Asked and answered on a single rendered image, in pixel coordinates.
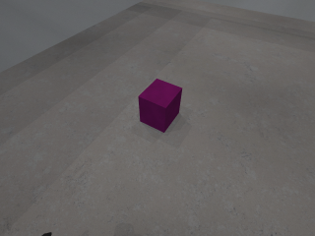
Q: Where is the carton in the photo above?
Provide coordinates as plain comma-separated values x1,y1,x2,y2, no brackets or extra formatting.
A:
138,79,182,133

